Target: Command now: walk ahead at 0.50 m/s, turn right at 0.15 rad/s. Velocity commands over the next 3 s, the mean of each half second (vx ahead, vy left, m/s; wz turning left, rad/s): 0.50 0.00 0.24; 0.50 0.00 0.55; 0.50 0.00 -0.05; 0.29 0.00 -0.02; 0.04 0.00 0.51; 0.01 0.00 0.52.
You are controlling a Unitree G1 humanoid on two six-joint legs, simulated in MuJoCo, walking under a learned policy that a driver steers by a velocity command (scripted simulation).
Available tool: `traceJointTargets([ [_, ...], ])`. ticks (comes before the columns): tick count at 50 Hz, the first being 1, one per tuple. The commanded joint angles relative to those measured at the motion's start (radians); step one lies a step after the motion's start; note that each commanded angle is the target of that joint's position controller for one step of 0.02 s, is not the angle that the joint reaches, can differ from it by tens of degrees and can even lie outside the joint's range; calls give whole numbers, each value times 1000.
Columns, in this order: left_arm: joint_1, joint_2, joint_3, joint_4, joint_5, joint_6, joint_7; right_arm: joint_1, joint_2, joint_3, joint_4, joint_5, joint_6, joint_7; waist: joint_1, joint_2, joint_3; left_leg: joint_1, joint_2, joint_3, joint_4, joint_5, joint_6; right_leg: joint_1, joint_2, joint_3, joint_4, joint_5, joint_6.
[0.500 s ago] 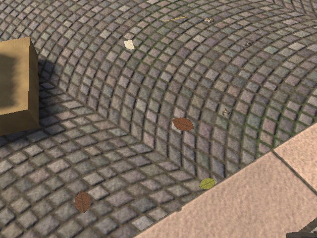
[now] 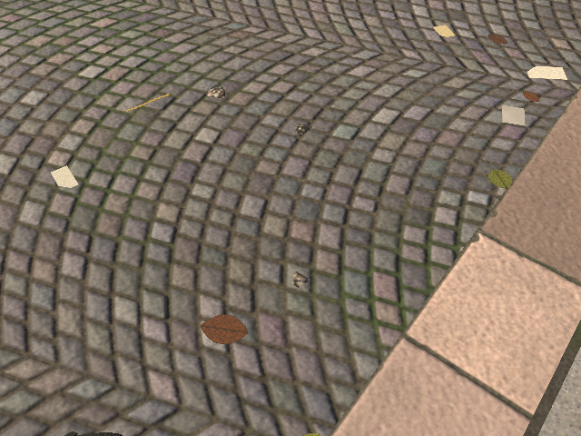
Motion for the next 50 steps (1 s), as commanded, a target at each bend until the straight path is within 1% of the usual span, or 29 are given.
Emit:
traceJointTargets([
  [1,-86,40,4,-79,-7,-22,-11,-41,-184,-40,-54,12,-10,-3,15,118,12,-41,246,-145,-114,226,171,72,17,-30,-129,124,-2],
  [3,-138,51,8,-101,-10,-26,-17,-4,-189,-40,-32,19,0,-3,6,119,28,-3,269,-164,-93,232,159,83,27,-29,-182,109,-18],
  [5,-139,71,18,-111,-10,-34,-22,9,-202,-43,-17,22,13,-6,29,125,30,35,289,-192,-52,269,143,125,42,-28,-234,59,-38],
  [7,-2,115,46,-73,-4,-38,-15,-10,-207,-41,-16,23,23,-12,119,115,-44,10,248,-161,104,445,107,355,77,-57,-307,59,-71],
  [8,139,164,70,-39,6,-36,-4,-12,-172,-26,-23,13,20,-12,186,96,-147,-85,193,-122,292,423,73,584,29,-21,-290,77,-102],
  [9,293,248,90,-26,29,-27,11,-1,-82,4,-63,-12,12,-13,230,-63,-304,-356,93,-60,640,91,12,902,-215,262,-279,42,-181],
  [10,309,253,89,-18,26,-18,8,80,-49,15,-68,13,-1,-17,196,-264,-396,-581,5,-106,886,-372,-16,997,-358,615,-408,-148,-287],
  [11,273,169,66,-14,12,-18,4,32,-153,-14,-62,33,-2,-16,207,-142,-268,-664,60,-172,981,-335,-18,895,-321,559,-444,-247,-259],
  [12,225,130,53,-12,6,-20,4,-30,-161,-20,-78,39,0,-13,188,-113,-160,-687,98,-151,981,-256,-13,788,-281,411,-463,-229,-229],
  [13,165,106,47,-8,11,-24,0,-60,-144,-20,-80,29,5,-15,156,-60,-101,-657,129,-138,945,-184,-17,679,-238,321,-498,-162,-211],
  [14,121,70,38,-4,15,-33,-4,-74,-135,-26,-76,16,17,-19,132,-50,-53,-624,151,-143,905,-130,-17,601,-195,237,-534,-84,-191],
  [15,97,77,42,3,21,-42,-3,-43,-112,-23,-73,19,29,-16,100,-90,-47,-567,166,-146,895,-89,-26,539,-195,187,-565,-25,-198],
  [17,78,73,49,22,20,-60,-2,-41,-80,-20,-71,19,48,-15,81,-60,-23,-547,170,-147,877,-46,-42,485,-188,96,-607,88,-209],
  [19,76,88,57,43,23,-67,5,-84,-73,-21,-90,15,57,-17,79,-23,4,-593,171,-159,817,20,-52,488,-188,26,-627,150,-210],
  [25,132,143,76,92,13,-52,24,-264,-36,-4,-157,10,46,18,142,11,53,-579,154,-80,494,252,-32,545,-175,-151,-646,198,-181],
  [30,187,182,91,133,-12,-20,26,-368,-53,-7,-229,11,50,44,160,6,77,-594,126,-15,373,144,26,700,-217,-210,-566,326,-148],
  [32,175,212,100,132,-19,-5,32,-326,-85,-25,-239,9,57,46,117,-29,17,-481,62,45,367,41,65,731,-213,-242,-430,655,-125],
  [33,166,224,102,129,-23,3,35,-237,-116,-44,-224,9,61,44,62,-37,-42,-358,18,72,359,7,91,720,-200,-260,-289,789,-111],
  [34,152,214,96,124,-27,8,38,-79,-164,-75,-183,13,66,33,-27,-18,-126,-128,-29,79,298,59,128,634,-163,-289,-79,785,-78],
  [35,174,168,76,106,-2,2,41,73,-250,-108,-149,17,78,12,-82,96,-215,178,80,-123,276,80,185,380,-116,-289,229,445,-29],
  [36,232,42,36,43,20,-26,32,-1,-341,-116,-178,24,70,7,43,349,-302,454,329,-728,130,-121,385,-55,113,-183,598,-412,35],
  [37,154,127,47,37,-6,-64,16,13,-255,-87,-207,13,51,17,-25,201,-387,474,375,-865,16,-204,386,-148,91,53,666,-440,13],
  [38,69,156,53,9,-40,-80,8,-2,-197,-70,-193,3,36,19,-30,149,-253,380,345,-714,12,-144,337,-199,51,48,636,-362,-11],
  [39,60,138,48,7,-28,-87,14,-53,-178,-64,-189,4,26,21,23,60,-148,227,297,-589,16,-18,301,-168,7,43,531,-282,-19],
  [40,58,143,53,19,3,-85,23,-113,-141,-53,-196,4,23,17,57,45,-113,120,260,-503,11,84,275,-106,-25,44,437,-236,-15],
  [41,77,147,58,23,12,-75,22,-146,-134,-48,-212,-7,21,13,88,78,-92,34,239,-467,-5,178,273,-41,-38,49,401,-203,-8],
  [43,98,132,57,30,23,-55,20,-161,-139,-49,-214,-6,18,5,110,77,-80,-48,217,-417,-34,279,281,7,-34,33,333,-173,19],
  [46,21,95,44,8,28,-38,23,-122,-169,-57,-190,0,17,-15,92,73,-39,-117,179,-343,-52,315,266,-8,-13,13,167,-44,61],
  [50,-116,64,29,-19,17,-46,11,-75,-170,-56,-161,7,28,-30,37,116,-19,-150,124,-295,-38,181,200,66,40,5,-119,201,70],
])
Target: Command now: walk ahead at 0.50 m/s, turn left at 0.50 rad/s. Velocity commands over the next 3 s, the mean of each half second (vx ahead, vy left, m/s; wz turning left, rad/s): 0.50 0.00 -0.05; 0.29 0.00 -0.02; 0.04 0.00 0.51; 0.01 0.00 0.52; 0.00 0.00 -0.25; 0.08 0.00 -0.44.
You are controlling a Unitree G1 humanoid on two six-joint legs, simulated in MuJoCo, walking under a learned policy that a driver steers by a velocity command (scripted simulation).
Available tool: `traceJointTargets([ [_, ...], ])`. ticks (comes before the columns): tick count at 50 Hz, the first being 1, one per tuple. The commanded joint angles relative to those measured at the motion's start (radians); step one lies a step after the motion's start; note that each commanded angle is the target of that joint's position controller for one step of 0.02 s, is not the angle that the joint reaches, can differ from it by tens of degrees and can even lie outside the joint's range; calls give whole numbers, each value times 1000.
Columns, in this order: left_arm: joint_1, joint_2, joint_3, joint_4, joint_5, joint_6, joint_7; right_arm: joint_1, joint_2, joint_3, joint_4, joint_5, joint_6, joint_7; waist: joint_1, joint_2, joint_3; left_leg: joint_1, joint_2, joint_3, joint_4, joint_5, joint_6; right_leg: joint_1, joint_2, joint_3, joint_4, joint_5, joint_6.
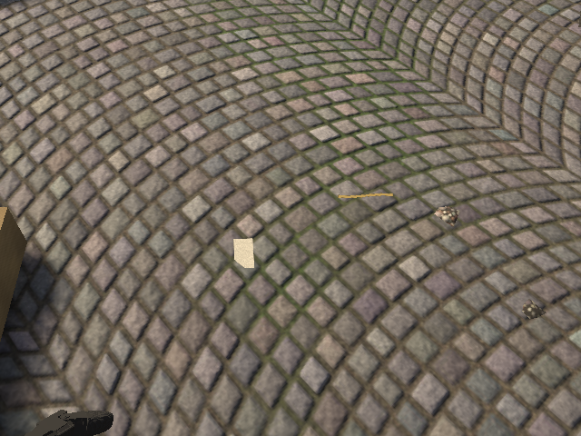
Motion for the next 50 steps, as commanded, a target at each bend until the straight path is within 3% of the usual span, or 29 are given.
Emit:
traceJointTargets([
  [1,-84,45,4,-68,-9,-17,-12,-1,-172,-47,-49,5,-11,-16,-10,108,-38,-77,207,-152,-108,138,127,130,58,-52,-166,178,7],
  [4,-134,62,7,-82,-15,-31,-29,52,-160,-41,-14,7,-9,-15,-34,116,-25,3,249,-199,-59,115,121,133,61,-39,-237,181,-21],
  [7,-112,86,15,-82,-19,-37,-37,62,-167,-43,6,-2,-2,-15,-21,150,-15,123,309,-229,-10,217,107,117,60,-57,-269,59,-72],
  [9,-7,112,31,-55,-17,-39,-32,39,-164,-41,10,-1,3,-14,41,155,-58,162,284,-183,108,496,78,250,98,-108,-320,7,-127],
  [10,119,146,46,-24,-12,-41,-28,34,-142,-30,4,-9,4,-15,98,128,-166,124,236,-128,281,586,52,449,67,-74,-300,56,-176],
  [11,271,212,60,-8,-3,-41,-30,76,-104,-12,-16,-29,0,-20,131,-16,-328,-70,150,-64,580,348,7,754,-100,177,-267,112,-280],
  [12,329,242,72,30,-17,-30,-44,170,-60,2,-18,-12,-15,-16,95,-289,-370,-430,11,11,866,-312,-73,992,-256,608,-408,-125,-419],
  [13,317,154,48,25,-50,-26,-48,94,-140,-8,-25,-4,-28,-11,124,-171,-281,-567,72,-51,942,-348,-68,964,-248,676,-472,-343,-388],
  [14,254,117,37,9,-43,-18,-42,-23,-165,-16,-48,7,-39,-5,134,-83,-147,-610,112,-32,934,-256,-66,845,-213,544,-490,-321,-350],
  [15,222,112,33,-2,-27,-10,-38,-91,-151,-11,-63,-3,-51,-3,127,-3,-80,-598,138,-8,891,-199,-66,736,-169,452,-506,-213,-334],
  [16,205,103,29,-5,-22,-5,-35,-115,-139,-14,-73,-21,-60,-1,105,23,-46,-577,163,-2,816,-153,-74,665,-136,395,-520,-113,-327],
  [17,199,96,25,-9,-14,-3,-29,-105,-125,-14,-77,-30,-63,0,81,-3,-58,-525,178,-1,761,-122,-82,627,-106,355,-534,-39,-322],
  [19,203,96,25,-7,-22,0,-20,-92,-100,-9,-78,-33,-60,1,64,-49,-74,-481,179,21,661,-120,-110,586,-78,298,-553,49,-330],
  [21,220,122,34,2,-30,4,-8,-137,-79,-1,-91,-32,-54,-2,70,-50,-59,-465,167,45,542,-88,-137,528,-66,255,-567,91,-335],
  [24,254,151,45,18,-36,15,8,-248,-55,10,-112,-27,-57,1,105,-47,-39,-398,140,46,343,112,-157,458,-28,204,-566,79,-299],
  [28,323,147,46,41,-44,34,19,-353,-65,7,-132,-11,-70,14,138,-53,-39,-301,97,32,199,237,-157,447,-26,235,-521,24,-269],
  [31,323,141,48,46,-41,46,25,-342,-98,-7,-129,-10,-78,18,113,-80,-38,-258,99,19,132,192,-128,523,-53,287,-445,42,-239],
  [33,311,110,40,47,-31,54,28,-246,-114,-19,-96,-32,-86,16,67,-85,-86,-130,98,59,56,248,-76,566,-16,239,-305,265,-192],
  [34,305,79,28,34,-21,51,27,-164,-142,-26,-85,-50,-92,12,31,-60,-178,34,171,15,75,390,-26,532,29,197,-157,294,-155],
  [35,375,33,8,20,-3,44,29,-60,-207,-38,-75,-67,-89,11,29,114,-329,347,355,-205,162,691,95,327,122,126,114,6,-99],
  [36,517,23,-1,53,-14,42,24,-2,-202,-44,-27,-39,-66,23,53,333,-420,485,518,-492,120,703,245,133,197,58,367,-580,-42],
  [37,478,104,15,59,-19,47,23,-23,-147,-28,-34,-3,-55,31,46,216,-335,398,487,-521,69,522,224,63,140,74,450,-578,-33],
  [38,360,135,25,40,-19,55,24,-98,-116,-15,-47,2,-47,33,38,128,-216,277,440,-410,52,493,185,34,103,38,466,-502,-20],
  [39,280,128,25,20,-6,61,29,-152,-92,-1,-54,-5,-41,36,45,74,-146,161,388,-330,34,544,163,43,77,10,419,-458,-10],
  [40,243,115,26,2,7,65,31,-184,-88,1,-53,-10,-37,35,63,76,-113,78,355,-285,23,597,151,76,51,8,346,-417,-4],
  [42,242,72,18,-8,1,70,35,-196,-130,-14,-44,-23,-24,31,90,144,-113,-11,289,-213,5,666,138,177,64,-24,205,-388,9],
  [44,233,61,15,-12,-4,74,43,-177,-176,-33,-37,-21,-9,19,89,163,-156,-22,287,-211,6,681,155,223,91,-39,120,-371,22],
  [47,179,72,19,-23,-7,92,48,-172,-197,-45,-38,-1,17,-1,78,147,-182,-64,280,-242,-16,464,143,275,108,-22,39,-270,23],
  [50,104,70,20,-49,-10,97,45,-169,-190,-47,-35,6,39,-14,63,160,-140,-114,252,-290,-32,204,122,298,125,-5,-42,-238,15],
])
Over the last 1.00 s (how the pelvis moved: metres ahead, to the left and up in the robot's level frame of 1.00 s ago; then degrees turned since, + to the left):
0.50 0.08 0.00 28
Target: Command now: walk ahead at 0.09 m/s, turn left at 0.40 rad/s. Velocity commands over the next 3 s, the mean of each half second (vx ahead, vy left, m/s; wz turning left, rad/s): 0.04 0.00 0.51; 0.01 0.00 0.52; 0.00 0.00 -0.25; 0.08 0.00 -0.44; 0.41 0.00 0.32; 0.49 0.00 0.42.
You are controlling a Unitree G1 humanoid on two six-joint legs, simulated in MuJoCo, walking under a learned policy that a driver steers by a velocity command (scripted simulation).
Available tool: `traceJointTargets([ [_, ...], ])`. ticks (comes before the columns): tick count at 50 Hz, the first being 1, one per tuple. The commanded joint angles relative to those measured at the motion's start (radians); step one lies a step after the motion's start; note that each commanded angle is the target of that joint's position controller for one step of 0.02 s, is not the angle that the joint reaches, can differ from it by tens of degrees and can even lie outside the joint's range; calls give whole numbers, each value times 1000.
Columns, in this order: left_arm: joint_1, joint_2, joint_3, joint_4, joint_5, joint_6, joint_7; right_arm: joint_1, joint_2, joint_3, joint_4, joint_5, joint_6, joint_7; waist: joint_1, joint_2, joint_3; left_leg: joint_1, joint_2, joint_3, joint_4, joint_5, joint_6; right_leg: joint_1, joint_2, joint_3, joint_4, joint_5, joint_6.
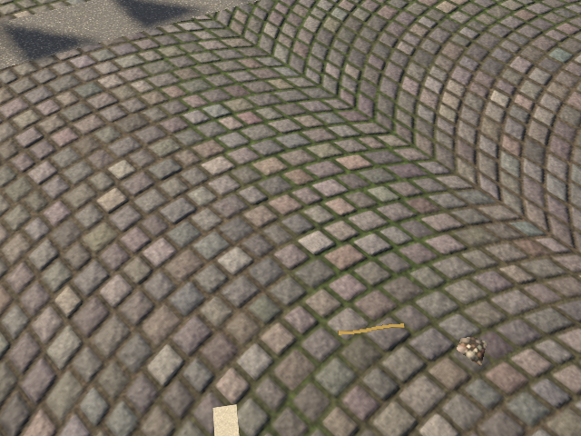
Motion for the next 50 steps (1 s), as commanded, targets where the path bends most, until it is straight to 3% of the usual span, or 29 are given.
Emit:
traceJointTargets([
  [1,41,81,26,-55,-4,-5,0,-72,-179,-50,-87,8,5,-19,48,146,-136,29,222,-284,-102,112,170,119,32,-9,-68,38,-4],
  [3,35,85,29,-60,-10,-24,-10,-69,-177,-52,-88,9,18,-26,52,154,-131,53,215,-328,-69,121,157,152,38,-5,-174,56,-16],
  [5,82,96,37,-43,-12,-42,-18,-82,-160,-46,-95,18,30,-35,87,144,-137,41,171,-330,-2,111,106,275,17,-20,-389,212,-44],
  [6,102,146,49,-45,1,-44,-13,-46,-120,-34,-96,12,32,-36,74,75,-174,-28,125,-284,97,-54,55,391,-117,64,-417,280,-93],
  [7,54,227,65,-62,27,-31,-9,10,-72,-22,-110,5,27,-35,15,-187,-153,-208,-24,-96,286,-372,-10,449,-316,283,-435,479,-223],
  [8,69,193,62,-61,48,-29,-15,23,-150,-44,-103,1,20,-36,43,-225,-156,-254,-20,-21,515,-523,-59,390,-423,389,-452,561,-342],
  [9,35,145,46,-71,37,-31,-15,46,-201,-64,-86,3,22,-35,29,-154,-137,-260,21,-24,645,-475,-84,367,-396,323,-443,556,-347],
  [10,-6,111,37,-75,23,-32,-15,58,-202,-72,-66,7,35,-38,16,-115,-113,-270,35,-13,701,-419,-104,354,-329,226,-429,520,-305],
  [12,-35,98,30,-73,5,-29,-12,57,-166,-68,-60,6,60,-43,20,-116,-86,-296,50,8,771,-335,-136,347,-275,122,-420,526,-275],
  [14,-16,108,34,-60,10,-21,-7,10,-128,-55,-93,13,63,-37,39,-135,-77,-295,63,58,717,-286,-155,352,-247,49,-433,556,-287],
  [16,19,122,42,-46,11,-12,0,-43,-109,-45,-128,14,61,-29,70,-151,-96,-298,89,79,624,-268,-164,415,-266,31,-433,568,-306],
  [19,15,159,57,-39,6,-2,-3,-72,-96,-33,-159,8,60,-12,83,-157,-125,-196,118,117,476,-260,-152,410,-289,-11,-430,574,-312],
  [22,13,185,67,-28,-6,0,-16,-73,-111,-37,-175,7,65,1,83,-167,-129,-107,113,161,353,-245,-124,392,-309,-40,-416,572,-307],
  [24,7,196,72,-19,-22,-3,-21,-59,-118,-42,-180,8,72,11,68,-167,-124,-55,108,178,241,-203,-92,389,-321,-50,-384,545,-286],
  [26,9,180,69,-3,-40,-6,-21,3,-127,-53,-160,6,73,15,27,-136,-129,97,77,194,33,-34,-31,320,-288,-107,-286,451,-211],
  [27,69,141,59,21,-26,-11,-26,40,-176,-71,-154,5,73,4,26,-14,-145,246,126,90,-41,158,14,199,-232,-184,-145,291,-126],
  [28,76,65,32,-22,38,-12,-33,56,-309,-98,-179,0,69,-15,60,334,-157,405,409,-289,-23,577,159,-103,-83,-267,178,-270,-11],
  [29,-39,106,45,-53,22,-14,-20,65,-281,-86,-194,-38,45,-3,-29,252,-191,294,482,-382,-57,531,315,-170,-18,-99,360,-357,-2],
  [30,-54,139,56,-51,-3,-8,-13,27,-250,-75,-189,-41,24,3,-10,164,-152,256,426,-293,-76,434,289,-176,-42,-58,423,-286,-14],
  [31,-35,144,62,-39,-9,-3,-7,-30,-222,-69,-186,-23,14,-1,22,136,-119,228,365,-228,-79,337,231,-181,-54,-45,407,-195,-24],
  [32,-19,147,67,-20,0,1,2,-67,-195,-60,-191,-8,14,-6,34,116,-110,220,331,-203,-78,284,193,-180,-60,-36,386,-137,-20],
  [33,-3,149,70,-17,7,3,6,-91,-187,-53,-194,-1,17,-11,50,128,-107,190,309,-185,-80,299,184,-152,-51,-38,390,-86,-11],
  [36,24,129,68,-15,-3,-1,0,-82,-172,-44,-195,-8,19,-22,57,142,-137,189,280,-181,-84,287,190,-113,-20,-38,360,-12,4],
  [41,-21,108,58,-34,-4,-8,-5,-62,-200,-53,-188,-6,26,-33,33,150,-119,196,265,-259,-77,139,189,-84,-1,-14,126,6,19],
  [48,-3,105,50,-33,-15,-27,-30,-82,-182,-38,-170,-13,40,-21,17,163,-121,129,260,-323,-35,162,186,107,0,-40,-82,-27,-6],
  [50,46,86,43,-17,-13,-35,-40,-115,-147,-22,-163,-7,42,-21,54,146,-134,121,240,-308,0,185,157,208,-10,-53,-256,75,-28],
])
Over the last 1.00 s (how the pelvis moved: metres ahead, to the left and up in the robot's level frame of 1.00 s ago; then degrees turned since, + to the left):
0.47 -0.03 -0.01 -4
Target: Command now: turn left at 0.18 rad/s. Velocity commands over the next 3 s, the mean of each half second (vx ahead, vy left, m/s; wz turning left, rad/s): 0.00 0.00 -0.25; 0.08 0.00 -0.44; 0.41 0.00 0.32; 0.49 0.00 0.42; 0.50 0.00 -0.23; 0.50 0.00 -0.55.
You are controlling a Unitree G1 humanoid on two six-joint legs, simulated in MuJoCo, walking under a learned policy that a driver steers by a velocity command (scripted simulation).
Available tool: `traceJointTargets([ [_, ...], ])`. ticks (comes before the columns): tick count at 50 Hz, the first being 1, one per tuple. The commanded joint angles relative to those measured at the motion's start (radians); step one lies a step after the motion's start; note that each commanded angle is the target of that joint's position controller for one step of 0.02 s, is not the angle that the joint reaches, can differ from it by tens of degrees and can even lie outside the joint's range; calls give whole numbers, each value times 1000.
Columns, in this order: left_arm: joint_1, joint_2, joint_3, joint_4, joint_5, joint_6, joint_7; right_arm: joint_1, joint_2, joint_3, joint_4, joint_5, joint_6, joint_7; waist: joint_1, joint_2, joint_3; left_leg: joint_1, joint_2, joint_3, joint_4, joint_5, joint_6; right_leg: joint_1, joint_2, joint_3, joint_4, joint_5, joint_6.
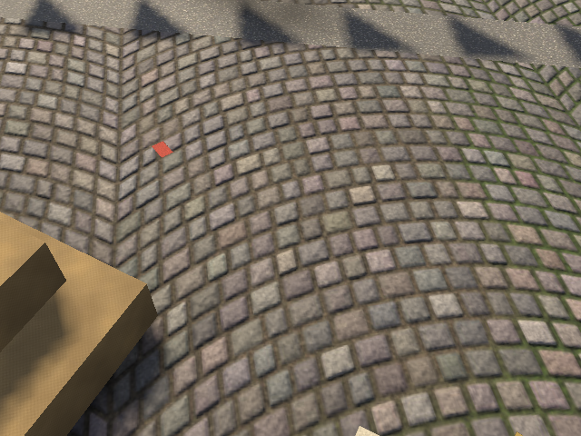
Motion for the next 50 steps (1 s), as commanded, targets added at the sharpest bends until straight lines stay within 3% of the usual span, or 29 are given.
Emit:
traceJointTargets([
  [1,40,55,7,-49,13,-29,-14,-27,-89,-13,-41,3,-12,-3,38,109,-127,70,231,-225,-80,230,113,165,-36,-2,-299,232,-38],
  [2,37,84,4,-51,32,-32,-14,36,-44,2,-15,-17,-22,-2,5,29,-146,27,181,-156,-38,106,50,261,-130,91,-319,391,-68],
  [3,-16,129,2,-72,40,-30,-12,134,-44,1,10,-44,-31,1,-83,-134,-141,9,82,-42,30,-135,-5,252,-232,209,-287,577,-145],
  [4,-67,92,-12,-69,43,-31,-16,105,-66,-5,11,-43,-35,-2,-83,-173,-106,83,93,5,-39,-128,-48,99,-257,247,-315,412,-233],
  [5,-81,82,-13,-73,28,-34,-23,55,-100,-13,19,-45,-36,-6,-51,-146,-68,119,95,14,-61,-48,-62,68,-186,214,-325,246,-205],
  [7,-41,129,-6,-61,15,-36,-22,-9,-115,-25,18,-31,-30,-13,-11,-144,-40,111,83,31,-30,3,-53,52,-138,195,-326,149,-156],
  [9,-31,158,1,-64,4,-35,-13,-3,-107,-27,17,-25,-31,-18,-10,-150,-21,81,81,53,-23,6,-51,54,-147,239,-317,170,-166],
  [13,-7,164,8,-83,-8,-9,7,12,-86,-35,28,-16,-49,-19,7,-125,-56,51,69,96,11,1,-59,92,-150,311,-266,271,-209],
  [16,-15,164,15,-112,-13,12,14,31,-87,-46,33,-9,-57,-12,7,-84,-79,83,80,101,3,25,-43,62,-120,326,-215,309,-207],
  [19,-17,143,13,-144,-18,22,11,61,-133,-67,39,-12,-53,-10,10,56,-87,176,189,0,-87,106,35,-65,-18,212,-69,200,-137],
  [20,-2,127,9,-146,-18,24,9,79,-154,-72,40,-19,-50,-11,5,132,-84,218,296,-97,-137,187,106,-140,36,129,41,99,-97],
  [21,17,122,10,-147,-15,26,5,64,-161,-71,30,-24,-52,-15,6,222,-93,226,440,-208,-173,318,202,-193,56,48,217,-165,-68],
  [22,17,161,27,-146,-13,28,2,53,-140,-60,12,-26,-57,-20,-4,186,-92,205,521,-246,-181,426,269,-237,19,38,440,-305,-42],
  [23,29,172,37,-138,-17,34,-2,21,-129,-53,1,-21,-59,-26,16,104,-83,176,508,-190,-170,440,261,-239,-11,51,531,-285,-30],
  [24,38,145,32,-133,-20,43,-5,-17,-131,-52,-1,-9,-59,-27,33,72,-60,164,455,-102,-166,397,217,-243,-36,43,499,-230,-21],
  [26,0,98,12,-146,-17,49,-12,-17,-158,-60,9,-5,-50,-29,3,97,-40,182,391,8,-171,394,184,-246,-57,-12,402,-137,-2],
  [28,-11,84,2,-168,-19,48,-28,-18,-170,-64,10,-8,-33,-28,-9,130,-71,171,361,96,-155,425,173,-148,-62,-61,276,-110,0],
  [30,-10,100,5,-184,-24,47,-38,-8,-187,-70,13,-1,-24,-22,-20,153,-102,182,376,125,-133,448,167,-76,-54,-96,155,-81,-11],
  [32,40,116,16,-178,-20,52,-39,-13,-195,-72,18,16,-24,-14,5,141,-118,175,388,147,-79,408,142,4,-29,-138,3,18,-37],
  [33,82,120,23,-165,-14,55,-34,-15,-185,-69,24,27,-28,-10,27,125,-122,140,372,177,-26,342,108,80,-3,-156,-105,105,-62],
  [34,118,152,38,-158,-7,56,-21,42,-148,-60,48,24,-35,-4,32,48,-121,59,324,238,88,198,40,187,0,-99,-207,228,-97],
  [35,145,271,67,-179,-10,54,-2,57,-86,-42,30,-25,-38,0,15,-227,-111,-202,211,331,377,-214,-71,341,-229,243,-264,584,-194],
  [36,148,313,65,-208,30,31,-13,-56,-84,-36,-30,-31,-42,-9,64,-294,-141,-358,82,197,600,-490,-108,281,-418,521,-297,689,-416],
  [37,145,262,52,-205,39,7,-23,-82,-124,-49,-28,-11,-39,-15,82,-170,-149,-370,110,115,704,-463,-105,269,-390,471,-316,608,-435],
  [38,105,230,42,-197,29,-6,-21,-74,-130,-54,-22,1,-35,-17,49,-142,-111,-371,129,100,707,-372,-93,237,-329,381,-309,529,-377],
  [39,62,208,40,-199,11,-6,-14,-51,-132,-59,2,-4,-33,-25,27,-92,-97,-369,144,95,669,-291,-95,230,-273,327,-303,445,-322],
  [40,49,180,29,-194,-7,-2,-5,-32,-142,-62,11,-11,-33,-26,16,-97,-111,-356,155,100,630,-221,-101,230,-246,297,-316,335,-300],
  [43,92,140,10,-185,-2,-6,10,-25,-112,-53,21,6,-50,3,31,-144,-114,-330,145,137,527,-77,-105,231,-203,301,-414,-83,-295],
  [50,152,177,18,-133,6,-37,7,-95,-85,-28,22,15,-103,34,87,-139,-25,-273,162,162,182,-2,-81,238,-238,273,-478,-99,-294],
])
Over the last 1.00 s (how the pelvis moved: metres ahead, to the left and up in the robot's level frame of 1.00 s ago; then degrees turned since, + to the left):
0.03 0.01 0.00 33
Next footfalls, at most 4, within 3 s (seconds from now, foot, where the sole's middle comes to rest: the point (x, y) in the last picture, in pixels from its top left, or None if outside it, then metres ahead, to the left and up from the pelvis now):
0.04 right None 0.05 -0.14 -0.78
0.68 right None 0.00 -0.17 -0.78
1.26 left None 0.23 0.00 -0.78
1.72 right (412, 412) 0.52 -0.26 -0.78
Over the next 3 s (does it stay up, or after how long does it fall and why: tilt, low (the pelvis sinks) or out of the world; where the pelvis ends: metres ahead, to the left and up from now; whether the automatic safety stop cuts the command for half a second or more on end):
stays up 1.01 -0.22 0.01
